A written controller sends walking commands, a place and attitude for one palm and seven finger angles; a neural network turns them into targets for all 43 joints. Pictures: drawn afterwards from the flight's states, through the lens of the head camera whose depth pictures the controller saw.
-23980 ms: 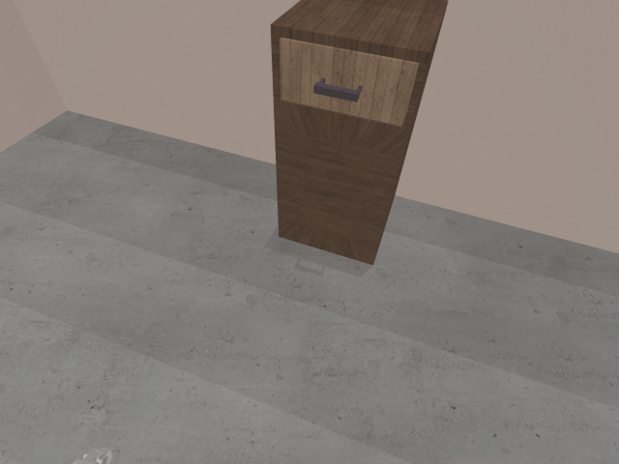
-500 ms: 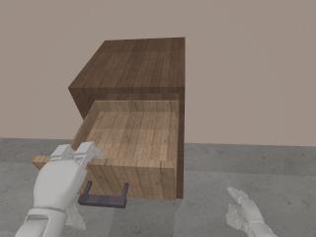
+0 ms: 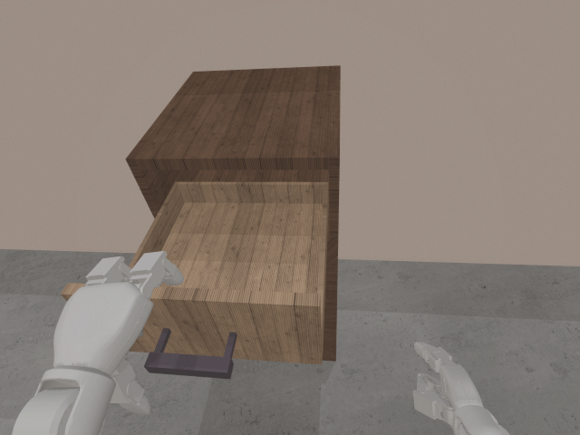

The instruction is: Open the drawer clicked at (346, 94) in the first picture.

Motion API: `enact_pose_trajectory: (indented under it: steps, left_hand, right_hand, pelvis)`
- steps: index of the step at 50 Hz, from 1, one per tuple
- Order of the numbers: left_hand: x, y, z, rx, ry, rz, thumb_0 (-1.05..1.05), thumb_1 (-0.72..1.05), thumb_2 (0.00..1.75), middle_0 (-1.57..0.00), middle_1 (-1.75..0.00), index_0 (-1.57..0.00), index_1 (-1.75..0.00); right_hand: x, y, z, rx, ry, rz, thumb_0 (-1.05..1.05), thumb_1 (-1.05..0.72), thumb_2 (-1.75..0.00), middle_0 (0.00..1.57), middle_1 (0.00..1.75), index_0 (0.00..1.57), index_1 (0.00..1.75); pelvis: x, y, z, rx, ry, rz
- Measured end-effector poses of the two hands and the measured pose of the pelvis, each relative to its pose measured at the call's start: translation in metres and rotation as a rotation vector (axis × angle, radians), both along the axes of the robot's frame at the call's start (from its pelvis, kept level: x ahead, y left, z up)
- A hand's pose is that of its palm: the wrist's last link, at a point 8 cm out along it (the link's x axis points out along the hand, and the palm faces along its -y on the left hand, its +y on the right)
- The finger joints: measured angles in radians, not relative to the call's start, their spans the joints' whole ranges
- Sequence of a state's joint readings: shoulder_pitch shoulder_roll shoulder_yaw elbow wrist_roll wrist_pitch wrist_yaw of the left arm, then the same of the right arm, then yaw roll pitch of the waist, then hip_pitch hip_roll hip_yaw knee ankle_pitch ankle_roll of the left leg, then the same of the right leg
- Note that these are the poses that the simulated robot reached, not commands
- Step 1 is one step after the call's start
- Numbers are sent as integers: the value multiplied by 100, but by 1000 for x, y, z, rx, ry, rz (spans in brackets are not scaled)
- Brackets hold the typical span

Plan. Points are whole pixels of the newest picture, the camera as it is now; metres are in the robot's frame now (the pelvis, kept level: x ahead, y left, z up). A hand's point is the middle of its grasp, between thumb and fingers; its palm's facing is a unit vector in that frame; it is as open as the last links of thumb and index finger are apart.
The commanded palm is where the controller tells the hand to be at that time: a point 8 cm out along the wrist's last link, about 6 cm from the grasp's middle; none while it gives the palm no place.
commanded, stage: draw the hand back to the body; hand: left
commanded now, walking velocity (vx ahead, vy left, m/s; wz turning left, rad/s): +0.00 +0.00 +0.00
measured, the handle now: (193, 351) +0.23 +0.20 -0.02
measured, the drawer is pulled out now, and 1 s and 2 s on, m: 0.30 0.30 0.30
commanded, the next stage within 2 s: step back with the hand held close in 1.36 s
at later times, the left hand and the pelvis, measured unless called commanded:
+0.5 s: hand (135, 329) +0.18 +0.20 +0.14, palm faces +0.26 -0.81 -0.52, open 13.7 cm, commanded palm +0.14 +0.24 +0.18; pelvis +0.01 +0.00 +0.00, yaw +1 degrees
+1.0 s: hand (107, 302) +0.20 +0.24 +0.16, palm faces +0.38 -0.83 -0.41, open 10.0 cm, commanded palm +0.15 +0.28 +0.18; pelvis +0.03 +0.00 +0.00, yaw +1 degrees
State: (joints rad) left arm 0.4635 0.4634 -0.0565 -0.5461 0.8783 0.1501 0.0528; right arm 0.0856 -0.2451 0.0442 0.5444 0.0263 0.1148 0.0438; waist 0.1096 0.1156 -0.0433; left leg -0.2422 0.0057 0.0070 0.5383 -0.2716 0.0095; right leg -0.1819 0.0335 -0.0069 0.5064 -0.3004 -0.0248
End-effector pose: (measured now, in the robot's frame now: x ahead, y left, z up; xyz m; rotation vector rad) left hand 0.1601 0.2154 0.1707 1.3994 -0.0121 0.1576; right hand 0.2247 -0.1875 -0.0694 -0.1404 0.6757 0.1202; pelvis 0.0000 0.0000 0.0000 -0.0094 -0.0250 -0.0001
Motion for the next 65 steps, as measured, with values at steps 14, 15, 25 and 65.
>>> enact_pose_trajectory:
  steps: [14,15,25,65]
  left_hand:
    - [-13,16,2,34,30,20,-1,-49,30,-32,-120,-32,-120]
    - [-13,18,2,36,31,22,-1,-49,30,-32,-120,-32,-120]
    - [-13,26,-7,-821,-174,17,-1,-44,32,-31,-117,-31,-117]
    - [-5,59,4,-924,-310,123,1,79,85,-21,-36,-21,-37]
  right_hand:
    - [1,-17,-1,-48,-1,-32,1,-91,-90,20,30,20,30]
    - [1,-17,-1,-51,0,-33,1,-91,-90,20,30,20,30]
    - [-9,-10,9,-67,-108,-104,1,-91,-90,20,30,20,30]
    - [-4,-21,3,-89,-63,-122,1,-91,-90,20,30,20,30]
  pelvis:
    - [5,-2,-1,-3,17,6]
    - [5,-2,-1,-3,17,7]
    - [10,0,0,2,-18,19]
    - [24,-5,6,5,-16,34]
